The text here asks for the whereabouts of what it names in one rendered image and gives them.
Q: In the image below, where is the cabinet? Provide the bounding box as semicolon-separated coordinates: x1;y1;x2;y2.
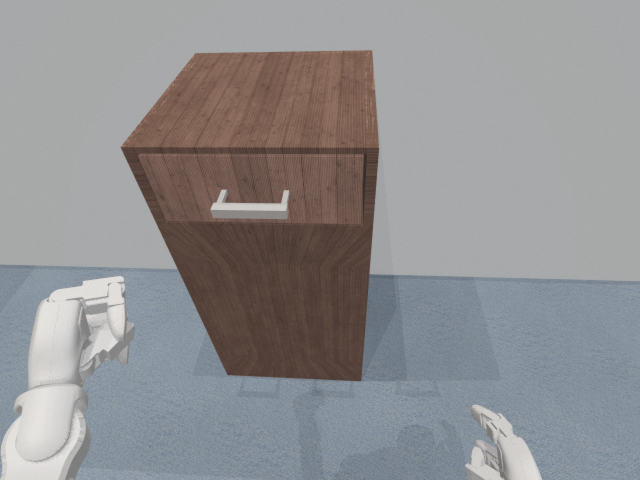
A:
121;50;379;381

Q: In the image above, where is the right robot hand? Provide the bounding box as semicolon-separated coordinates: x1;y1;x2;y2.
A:
465;405;542;480

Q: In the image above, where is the robot left forearm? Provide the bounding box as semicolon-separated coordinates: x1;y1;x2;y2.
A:
0;384;91;480

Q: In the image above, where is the drawer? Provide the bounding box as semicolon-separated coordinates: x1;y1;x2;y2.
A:
138;154;364;224

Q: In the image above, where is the handle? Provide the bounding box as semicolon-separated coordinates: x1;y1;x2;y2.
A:
211;190;290;219

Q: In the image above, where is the left robot hand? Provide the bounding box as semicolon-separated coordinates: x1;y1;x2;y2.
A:
28;276;135;390

